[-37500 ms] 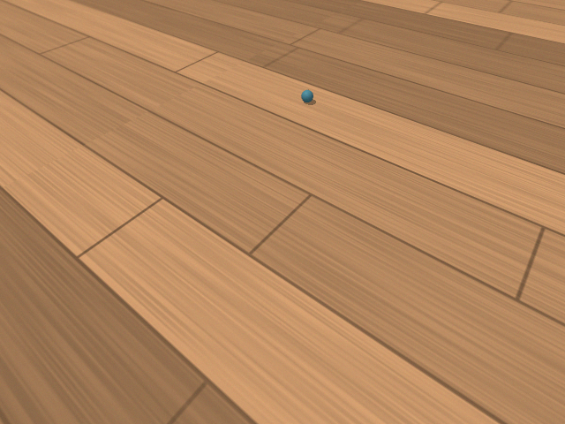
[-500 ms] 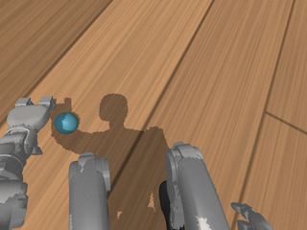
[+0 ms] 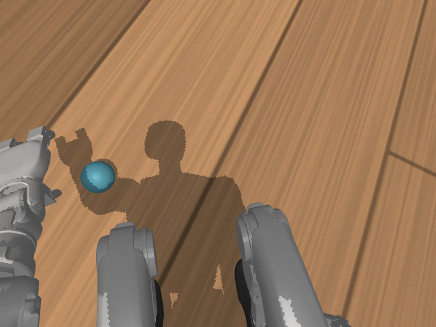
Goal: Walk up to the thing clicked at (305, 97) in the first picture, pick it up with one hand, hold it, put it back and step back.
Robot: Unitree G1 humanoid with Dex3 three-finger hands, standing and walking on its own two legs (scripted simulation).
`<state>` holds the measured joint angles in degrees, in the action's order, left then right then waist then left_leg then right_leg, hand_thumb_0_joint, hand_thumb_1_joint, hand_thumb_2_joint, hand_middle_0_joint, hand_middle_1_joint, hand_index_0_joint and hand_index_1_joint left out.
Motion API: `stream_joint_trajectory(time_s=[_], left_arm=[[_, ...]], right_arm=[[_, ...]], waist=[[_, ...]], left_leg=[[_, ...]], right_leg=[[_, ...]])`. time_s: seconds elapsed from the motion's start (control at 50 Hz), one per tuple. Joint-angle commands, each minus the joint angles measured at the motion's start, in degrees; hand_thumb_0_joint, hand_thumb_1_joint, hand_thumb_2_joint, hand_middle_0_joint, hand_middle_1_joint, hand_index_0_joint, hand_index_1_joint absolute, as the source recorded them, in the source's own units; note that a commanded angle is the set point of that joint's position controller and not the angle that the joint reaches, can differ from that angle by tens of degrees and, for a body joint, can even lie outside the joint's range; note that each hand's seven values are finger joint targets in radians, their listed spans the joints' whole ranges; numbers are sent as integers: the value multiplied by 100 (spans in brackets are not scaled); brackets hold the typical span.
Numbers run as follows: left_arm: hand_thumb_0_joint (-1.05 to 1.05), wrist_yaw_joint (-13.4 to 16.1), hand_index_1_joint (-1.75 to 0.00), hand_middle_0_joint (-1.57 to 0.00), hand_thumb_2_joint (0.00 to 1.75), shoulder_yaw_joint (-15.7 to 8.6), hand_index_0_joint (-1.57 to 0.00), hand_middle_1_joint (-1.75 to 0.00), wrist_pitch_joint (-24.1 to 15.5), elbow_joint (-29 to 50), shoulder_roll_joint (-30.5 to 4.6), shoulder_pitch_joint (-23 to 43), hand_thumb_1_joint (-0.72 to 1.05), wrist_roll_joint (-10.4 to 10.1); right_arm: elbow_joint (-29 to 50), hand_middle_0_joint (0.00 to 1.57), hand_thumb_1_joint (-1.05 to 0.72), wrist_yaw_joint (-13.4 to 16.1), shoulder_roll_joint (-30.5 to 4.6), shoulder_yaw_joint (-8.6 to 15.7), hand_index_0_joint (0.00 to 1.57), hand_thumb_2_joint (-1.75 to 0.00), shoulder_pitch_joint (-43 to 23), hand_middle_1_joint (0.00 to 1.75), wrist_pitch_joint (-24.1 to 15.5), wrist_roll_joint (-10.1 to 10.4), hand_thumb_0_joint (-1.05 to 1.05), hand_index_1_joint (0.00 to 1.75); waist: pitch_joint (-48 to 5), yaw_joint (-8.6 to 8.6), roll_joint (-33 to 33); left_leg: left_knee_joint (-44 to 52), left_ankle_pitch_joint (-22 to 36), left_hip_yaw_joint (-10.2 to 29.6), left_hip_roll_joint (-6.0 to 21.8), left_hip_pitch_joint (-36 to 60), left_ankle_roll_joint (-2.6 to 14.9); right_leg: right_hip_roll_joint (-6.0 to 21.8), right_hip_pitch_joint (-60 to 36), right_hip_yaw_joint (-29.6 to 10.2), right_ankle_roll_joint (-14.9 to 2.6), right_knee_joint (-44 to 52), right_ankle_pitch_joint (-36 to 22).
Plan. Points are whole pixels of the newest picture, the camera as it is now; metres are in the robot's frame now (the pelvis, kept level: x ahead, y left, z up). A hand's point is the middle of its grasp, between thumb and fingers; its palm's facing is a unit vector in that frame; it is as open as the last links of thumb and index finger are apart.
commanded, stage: home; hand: left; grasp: from above
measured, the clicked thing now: (98, 177) +0.47 +0.25 -0.33
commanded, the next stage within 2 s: none
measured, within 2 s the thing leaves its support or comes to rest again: neither
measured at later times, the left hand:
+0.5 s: hand out of the picture +0.25 +0.23 +0.08, palm faces -0.07 -0.88 -0.46, open 7.4 cm
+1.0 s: hand out of the picture +0.22 +0.20 +0.29, palm faces +0.17 -0.96 -0.21, open 7.4 cm
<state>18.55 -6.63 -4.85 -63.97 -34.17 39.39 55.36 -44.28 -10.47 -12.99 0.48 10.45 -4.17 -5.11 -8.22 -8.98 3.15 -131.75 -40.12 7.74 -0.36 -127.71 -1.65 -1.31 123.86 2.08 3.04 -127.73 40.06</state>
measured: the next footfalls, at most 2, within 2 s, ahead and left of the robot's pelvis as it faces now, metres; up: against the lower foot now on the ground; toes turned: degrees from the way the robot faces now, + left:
none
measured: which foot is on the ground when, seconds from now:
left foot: down 0.00-1.00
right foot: down 0.00-1.00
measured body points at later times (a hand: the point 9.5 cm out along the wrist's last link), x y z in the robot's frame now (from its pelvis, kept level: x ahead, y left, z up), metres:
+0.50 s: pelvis +0.00 +0.00 +0.18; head +0.13 +0.04 +0.61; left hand +0.25 +0.28 +0.11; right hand +0.26 -0.22 +0.11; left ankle +0.07 +0.13 -0.33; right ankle +0.09 -0.13 -0.33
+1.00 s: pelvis +0.07 +0.00 +0.34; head +0.10 +0.01 +0.79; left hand +0.21 +0.25 +0.31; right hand +0.24 -0.23 +0.27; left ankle +0.07 +0.13 -0.33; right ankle +0.09 -0.13 -0.33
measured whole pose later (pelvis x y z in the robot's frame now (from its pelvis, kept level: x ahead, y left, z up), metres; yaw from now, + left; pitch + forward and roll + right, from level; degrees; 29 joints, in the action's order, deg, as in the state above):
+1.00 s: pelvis +0.07 +0.00 +0.34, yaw +6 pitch +13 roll -3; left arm 3.4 -2.4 26.2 7.8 -12.9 -28.1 -4.0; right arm -29.6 10.4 -12.2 -1.9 19.0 -10.8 1.7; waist -10.9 -3.9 3.1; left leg -61.1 -28.7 4.5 2.2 -45.2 -1.3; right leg -0.6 41.7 2.3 1.0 -56.7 27.6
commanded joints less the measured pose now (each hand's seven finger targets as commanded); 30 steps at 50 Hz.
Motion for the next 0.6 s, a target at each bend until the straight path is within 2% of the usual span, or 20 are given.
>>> stream_joint_trajectory(time_s=[0.0, 0.02, 0.06, 0.08, 0.1, 0.12, 0.14, 0.24, 0.3, 0.34, 0.4, 0.42, 0.44, 0.46, 0.54, 0.58], left_arm=[[0, -673, -38, -21, 90, -90, -20, -37, 225, 2262, -1015, 10, 58, -1105], [0, -834, -39, -22, 95, -117, -21, -38, 273, 2491, -920, -200, 66, -1340], [0, -1141, -37, -22, 99, 102, -22, -37, 336, 3078, -479, -611, 82, -1765], [0, -1235, -32, -21, 93, 50, -21, -32, 364, 3377, -491, -803, 90, -1942], [0, -1290, -30, -20, 90, -111, -20, -30, 376, 3749, -596, -899, 90, -2123], [0, -1348, -30, -20, 90, -85, -20, -30, 396, 3963, -560, -1009, 90, -2253], [0, -1400, -30, -20, 90, -39, -20, -30, 412, 4100, -382, -1209, 90, -2381], [0, -1459, -30, -20, 90, -105, -20, -30, 645, 5045, -104, -1835, 90, -3068], [0, -1504, -30, -20, 91, 76, -20, -30, 923, 5445, 275, -2440, 90, -3515], [0, -1492, -31, -20, 91, -2, -20, -30, 1123, 5872, 268, -2713, 90, -3841], [0, -1509, -30, -20, 90, 122, -20, -30, 1443, 6183, 512, -3218, 90, -4324], [0, -1510, -30, -20, 91, 170, -20, -30, 1540, 6318, 606, -3386, 90, -4469], [0, -1493, -30, -20, 90, 101, -20, -30, 1623, 6501, 574, -3441, 90, -4635], [0, -1458, -30, -20, 90, 4, -20, -30, 1723, 6614, 546, -3641, 90, -4759], [0, -1372, -30, -20, 90, 133, -20, -30, 2078, 6938, 923, -4241, 90, -5152], [0, -1315, -30, -20, 90, 9, -20, -30, 2248, 7013, 972, -4524, 90, -5337]], right_arm=[[685, 20, -90, 243, -1518, 595, 20, -90, 760, 30, 24, 347, 0, 30], [781, 20, -90, 284, -1443, 573, 20, -90, 672, 30, 59, 383, 0, 30], [887, 20, -90, 374, -1349, 546, 20, -90, 467, 30, 79, 428, 0, 30], [961, 20, -90, 422, -1326, 538, 20, -90, 405, 30, 76, 448, 0, 30], [1051, 20, -90, 485, -1317, 552, 20, -90, 326, 30, 85, 485, 0, 30], [1130, 20, -90, 532, -1279, 525, 20, -90, 239, 30, 91, 502, 0, 30], [1205, 20, -90, 569, -1239, 525, 20, -90, 160, 30, 91, 524, 0, 30], [1534, 20, -90, 800, -1178, 486, 20, -90, -193, 30, 18, 609, 0, 30], [1703, 20, -90, 938, -1134, 458, 20, -90, -373, 30, -45, 636, 0, 30], [1834, 20, -90, 1026, -1116, 432, 20, -90, -455, 30, -83, 666, 0, 30], [1956, 20, -90, 1156, -1081, 347, 20, -90, -563, 30, -147, 688, 0, 30], [2005, 20, -90, 1200, -1052, 341, 20, -90, -540, 30, -171, 705, 0, 30], [2046, 20, -90, 1243, -1033, 320, 20, -90, -532, 30, -199, 711, 0, 30], [2096, 20, -90, 1283, -1005, 275, 20, -90, -506, 30, -223, 732, 0, 30], [2169, 20, -90, 1456, -811, 122, 20, -90, -312, 30, -321, 760, 0, 30], [2171, 20, -90, 1554, -765, 63, 20, -90, -209, 30, -382, 772, 0, 30]], waist=[[-4075, 294, 471], [-3961, 309, 330], [-3586, 328, 255], [-3478, 385, 258], [-3585, 474, 272], [-3490, 489, 364], [-3412, 479, 327], [-3241, 595, 515], [-2962, 534, 513], [-2953, 563, 543], [-2596, 524, 544], [-2573, 483, 593], [-2601, 471, 593], [-2576, 539, 571], [-2151, 449, 523], [-2068, 475, 438]], left_leg=[[2225, 1270, -530, -74, 3370, 367], [2281, 1227, -552, -74, 3291, 389], [2498, 1121, -519, -45, 3337, 374], [2637, 1051, -492, -28, 3448, 368], [2767, 1034, -469, -2, 3700, 363], [2922, 1010, -467, 4, 3815, 350], [3052, 992, -460, 25, 3916, 346], [3850, 597, -381, 75, 4708, 300], [4302, 452, -349, 96, 5143, 281], [4608, 325, -344, 94, 5424, 281], [5127, 70, -206, 120, 5862, 263], [5255, 166, -209, 122, 6068, 244], [5368, 161, -194, 119, 6192, 248], [5509, 162, -166, 113, 6373, 245], [6063, 409, -175, 104, 6883, 238], [6331, 625, -138, 107, 7186, 225]], right_leg=[[-104, -3034, 401, -456, 2132, -1683], [-102, -3173, 342, -442, 2265, -1672], [-73, -3228, 288, -457, 2465, -1565], [-65, -3272, 276, -465, 2587, -1463], [-51, -3356, 240, -472, 2700, -1422], [-41, -3445, 213, -482, 2818, -1369], [-30, -3536, 192, -476, 2919, -1363], [2, -3895, 152, -489, 3493, -925], [10, -4111, 144, -472, 3887, -795], [15, -4427, 96, -462, 4197, -679], [13, -4628, 91, -445, 4563, -489], [25, -4733, 77, -447, 4693, -544], [21, -4897, 65, -440, 4824, -554], [32, -5086, 51, -438, 4954, -566], [26, -5726, 28, -431, 5591, -753], [29, -6132, 33, -421, 5882, -942]])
